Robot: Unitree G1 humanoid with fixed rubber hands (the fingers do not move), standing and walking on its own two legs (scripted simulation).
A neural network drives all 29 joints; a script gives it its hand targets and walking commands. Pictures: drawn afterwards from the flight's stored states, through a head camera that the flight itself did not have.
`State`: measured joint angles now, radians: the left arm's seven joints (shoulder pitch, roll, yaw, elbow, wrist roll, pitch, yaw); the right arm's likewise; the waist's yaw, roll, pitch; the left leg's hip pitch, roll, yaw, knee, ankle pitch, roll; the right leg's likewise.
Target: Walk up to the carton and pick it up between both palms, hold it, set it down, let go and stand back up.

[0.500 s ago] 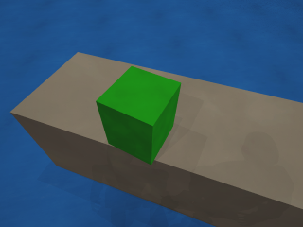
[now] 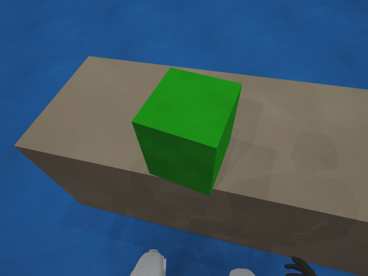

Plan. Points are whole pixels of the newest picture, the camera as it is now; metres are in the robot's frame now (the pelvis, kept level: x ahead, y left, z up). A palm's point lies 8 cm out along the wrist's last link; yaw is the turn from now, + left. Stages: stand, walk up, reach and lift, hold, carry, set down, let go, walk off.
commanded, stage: walk up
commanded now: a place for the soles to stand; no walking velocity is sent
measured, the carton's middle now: (190, 133) +0.47 +0.01 -0.03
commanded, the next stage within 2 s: none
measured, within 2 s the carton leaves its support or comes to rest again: neither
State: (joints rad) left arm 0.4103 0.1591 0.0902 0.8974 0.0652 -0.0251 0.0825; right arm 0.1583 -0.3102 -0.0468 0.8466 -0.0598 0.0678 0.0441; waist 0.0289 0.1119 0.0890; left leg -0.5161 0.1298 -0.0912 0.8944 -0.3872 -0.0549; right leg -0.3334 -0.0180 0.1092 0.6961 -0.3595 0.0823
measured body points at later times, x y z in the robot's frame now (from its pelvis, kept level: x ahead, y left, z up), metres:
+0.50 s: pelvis +0.08 +0.12 +0.00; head +0.09 +0.08 +0.44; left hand +0.24 +0.31 -0.11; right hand +0.07 -0.14 -0.16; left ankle +0.11 +0.24 -0.68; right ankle +0.07 +0.02 -0.71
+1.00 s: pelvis +0.10 +0.17 +0.02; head +0.10 +0.17 +0.47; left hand +0.27 +0.36 -0.12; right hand +0.08 -0.08 -0.12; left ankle +0.15 +0.28 -0.71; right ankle +0.06 +0.06 -0.71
